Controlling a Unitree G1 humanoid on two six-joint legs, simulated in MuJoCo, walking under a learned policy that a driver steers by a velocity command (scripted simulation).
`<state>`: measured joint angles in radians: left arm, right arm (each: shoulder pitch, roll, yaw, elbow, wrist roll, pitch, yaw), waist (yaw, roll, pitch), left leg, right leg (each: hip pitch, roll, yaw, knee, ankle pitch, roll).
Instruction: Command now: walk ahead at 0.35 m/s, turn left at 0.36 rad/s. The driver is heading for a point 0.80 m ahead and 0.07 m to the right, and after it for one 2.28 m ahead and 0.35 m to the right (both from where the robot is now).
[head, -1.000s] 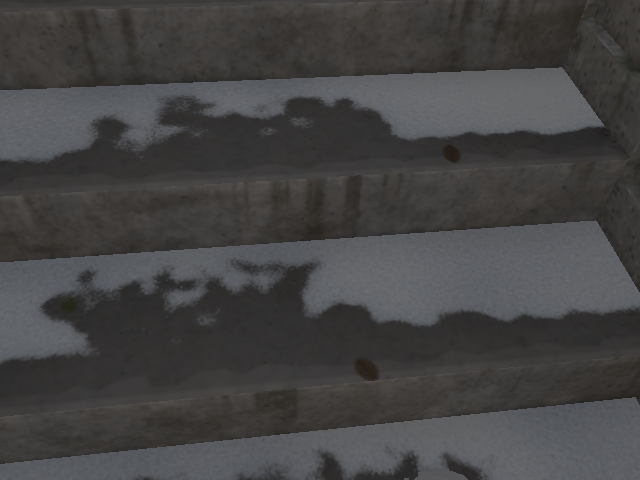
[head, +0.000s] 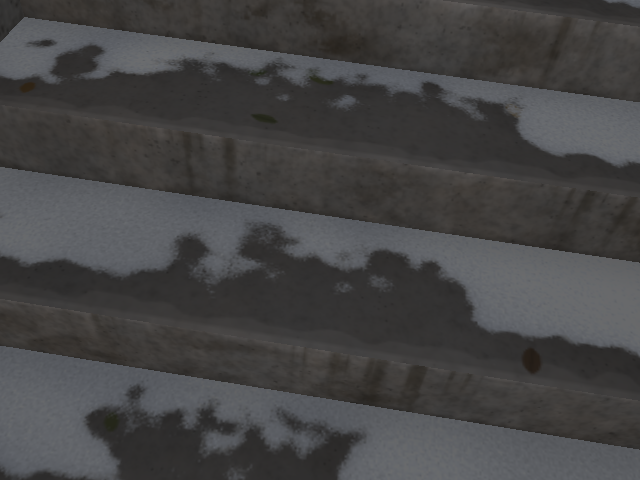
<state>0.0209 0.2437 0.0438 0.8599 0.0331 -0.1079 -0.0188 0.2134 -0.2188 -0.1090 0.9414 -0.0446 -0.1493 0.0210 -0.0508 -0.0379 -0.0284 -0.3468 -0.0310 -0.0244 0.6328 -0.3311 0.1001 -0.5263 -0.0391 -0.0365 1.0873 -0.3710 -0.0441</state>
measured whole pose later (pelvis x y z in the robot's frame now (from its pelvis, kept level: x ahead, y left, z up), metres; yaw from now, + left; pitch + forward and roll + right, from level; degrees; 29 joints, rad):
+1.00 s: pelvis +0.56 -0.05 +0.19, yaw +4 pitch +6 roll +3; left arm 0.55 0.08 0.00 1.11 -0.02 -0.12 0.02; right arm -0.10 -0.06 0.07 0.62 0.01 -0.02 0.02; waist 0.06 -0.02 0.00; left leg -1.09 0.05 0.20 1.27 -0.34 0.17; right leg 0.15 -0.09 -0.10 0.16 -0.25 -0.04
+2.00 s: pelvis +1.17 -0.09 +0.51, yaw -19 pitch +6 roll +1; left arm 0.55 0.08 -0.05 1.16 0.07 -0.09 -0.09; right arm -0.06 -0.12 0.08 0.79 -0.05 -0.01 0.05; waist 0.06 -0.05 -0.14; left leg -1.29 0.09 0.07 1.61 -0.29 0.14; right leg -0.11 0.01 0.11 0.38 -0.37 -0.05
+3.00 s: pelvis +1.72 -0.28 +0.84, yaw -15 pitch +4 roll -3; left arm 0.46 0.13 -0.02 1.19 0.13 -0.06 -0.04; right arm 0.12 -0.16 0.02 0.95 -0.02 -0.05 0.10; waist 0.00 0.02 -0.12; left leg -1.35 0.03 -0.12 2.17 -0.17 0.27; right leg -0.23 0.02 -0.21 0.51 -0.36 -0.05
